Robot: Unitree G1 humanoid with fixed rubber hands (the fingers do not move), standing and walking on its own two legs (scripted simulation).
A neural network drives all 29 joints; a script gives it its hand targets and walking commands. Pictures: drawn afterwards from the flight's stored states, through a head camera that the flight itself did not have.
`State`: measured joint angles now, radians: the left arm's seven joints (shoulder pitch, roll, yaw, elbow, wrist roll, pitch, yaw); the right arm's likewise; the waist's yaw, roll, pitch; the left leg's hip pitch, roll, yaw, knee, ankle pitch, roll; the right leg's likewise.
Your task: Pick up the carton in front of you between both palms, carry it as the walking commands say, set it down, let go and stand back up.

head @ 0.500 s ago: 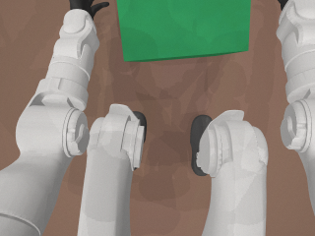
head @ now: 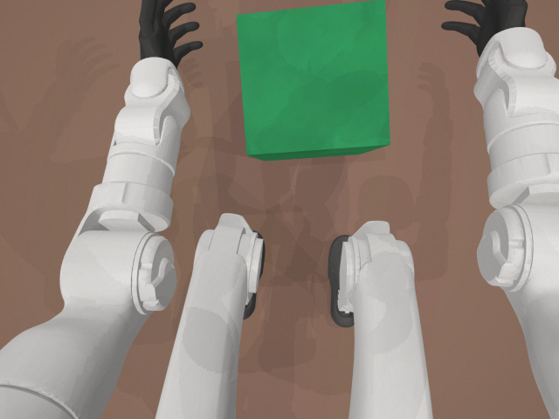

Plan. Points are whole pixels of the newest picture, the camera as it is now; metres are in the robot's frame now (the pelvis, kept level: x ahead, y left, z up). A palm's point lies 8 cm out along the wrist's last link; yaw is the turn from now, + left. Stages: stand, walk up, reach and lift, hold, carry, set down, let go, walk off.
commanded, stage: set down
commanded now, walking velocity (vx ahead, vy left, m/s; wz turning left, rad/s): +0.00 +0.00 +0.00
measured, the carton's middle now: (310, 99) +0.51 -0.02 -0.34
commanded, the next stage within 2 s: let go in 0.56 s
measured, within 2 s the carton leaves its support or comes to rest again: neither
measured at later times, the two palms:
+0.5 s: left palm out of the picture +0.51 +0.17 +0.04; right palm out of the picture +0.54 -0.23 +0.04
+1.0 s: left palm out of the picture +0.42 +0.20 +0.15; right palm out of the picture +0.42 -0.24 +0.15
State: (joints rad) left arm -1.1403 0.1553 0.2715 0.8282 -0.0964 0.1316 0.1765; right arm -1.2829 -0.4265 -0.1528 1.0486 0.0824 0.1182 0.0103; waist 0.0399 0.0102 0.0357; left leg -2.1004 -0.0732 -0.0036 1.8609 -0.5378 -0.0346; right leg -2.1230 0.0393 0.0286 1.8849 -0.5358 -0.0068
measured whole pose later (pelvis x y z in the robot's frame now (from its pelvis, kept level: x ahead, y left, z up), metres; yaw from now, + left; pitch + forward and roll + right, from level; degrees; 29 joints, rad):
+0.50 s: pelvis +0.02 -0.01 +0.13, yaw -1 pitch +46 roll +3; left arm -0.97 0.12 0.32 0.71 -0.04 0.16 0.12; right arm -1.14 -0.37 -0.23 0.94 0.00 0.16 0.07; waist 0.05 -0.01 -0.09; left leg -1.74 -0.05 -0.03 1.34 -0.41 -0.04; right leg -1.77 0.05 0.04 1.36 -0.41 -0.01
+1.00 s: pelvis +0.08 +0.00 +0.26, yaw -3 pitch +33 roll +0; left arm -0.36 0.16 0.17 0.58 0.04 0.06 -0.04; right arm -0.45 -0.22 -0.20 0.65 -0.05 0.06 0.02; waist 0.03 0.01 -0.09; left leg -1.08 -0.03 -0.04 0.82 -0.31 -0.01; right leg -1.10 0.05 0.05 0.82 -0.30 -0.01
